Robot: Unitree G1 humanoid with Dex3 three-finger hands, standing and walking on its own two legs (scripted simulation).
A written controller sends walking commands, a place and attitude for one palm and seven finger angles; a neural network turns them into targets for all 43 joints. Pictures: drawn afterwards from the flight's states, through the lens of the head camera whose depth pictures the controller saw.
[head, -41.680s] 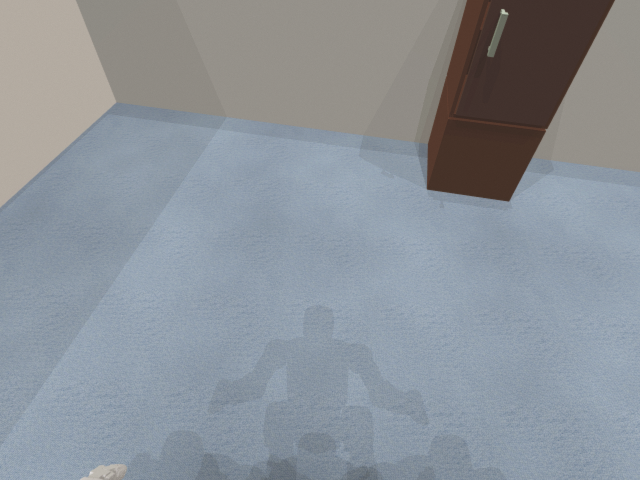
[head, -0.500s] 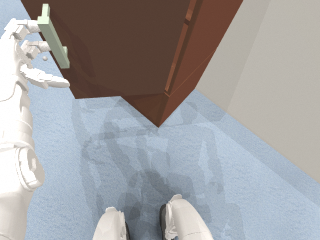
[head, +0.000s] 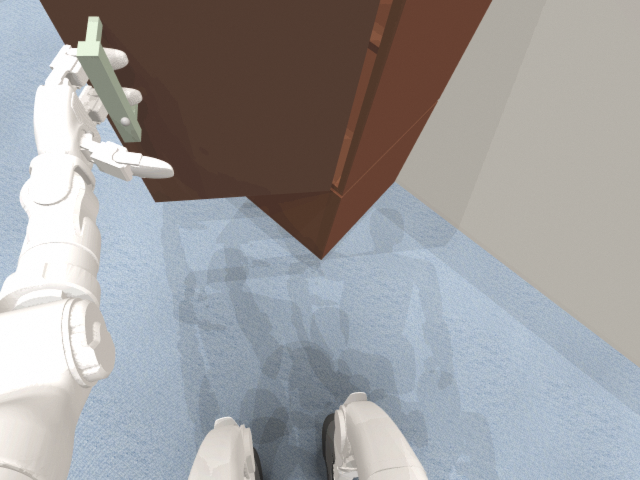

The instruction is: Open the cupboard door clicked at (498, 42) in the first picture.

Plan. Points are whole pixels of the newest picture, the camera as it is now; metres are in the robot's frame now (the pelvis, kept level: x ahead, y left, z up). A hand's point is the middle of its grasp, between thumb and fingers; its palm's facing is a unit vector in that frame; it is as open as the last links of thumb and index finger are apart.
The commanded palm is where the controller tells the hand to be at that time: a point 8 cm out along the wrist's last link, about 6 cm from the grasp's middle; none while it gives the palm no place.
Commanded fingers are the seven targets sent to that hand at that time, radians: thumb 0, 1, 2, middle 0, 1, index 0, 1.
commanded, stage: slide the fingers in behind the handle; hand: left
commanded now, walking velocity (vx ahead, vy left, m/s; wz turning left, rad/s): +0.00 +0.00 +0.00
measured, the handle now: (114, 85) +0.58 +0.19 +0.06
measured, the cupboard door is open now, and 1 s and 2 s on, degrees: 49 49 69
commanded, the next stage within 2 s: close the thumb around the handle in 0.56 s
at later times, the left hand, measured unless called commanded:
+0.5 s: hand (130, 127) +0.52 +0.17 +0.06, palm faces +0.03 -1.00 -0.02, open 14.0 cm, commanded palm +0.49 +0.21 +0.06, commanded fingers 0.00 -0.50 0.30 -0.30 -1.20 -0.30 -1.20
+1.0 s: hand (134, 124) +0.52 +0.17 +0.06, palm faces +0.03 -1.00 -0.01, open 10.7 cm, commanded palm +0.50 +0.21 +0.06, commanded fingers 0.00 0.51 0.73 -0.37 -1.31 -0.37 -1.31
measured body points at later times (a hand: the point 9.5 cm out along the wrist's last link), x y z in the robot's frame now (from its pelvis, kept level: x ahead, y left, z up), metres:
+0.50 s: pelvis -0.01 +0.00 +0.00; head +0.14 +0.02 +0.42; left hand +0.51 +0.22 +0.07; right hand -0.01 -0.26 -0.11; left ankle -0.01 +0.10 -0.65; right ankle +0.04 -0.12 -0.65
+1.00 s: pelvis -0.01 +0.01 +0.00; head +0.15 +0.03 +0.42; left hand +0.51 +0.22 +0.06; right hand -0.01 -0.26 -0.11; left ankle -0.01 +0.10 -0.65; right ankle +0.04 -0.12 -0.65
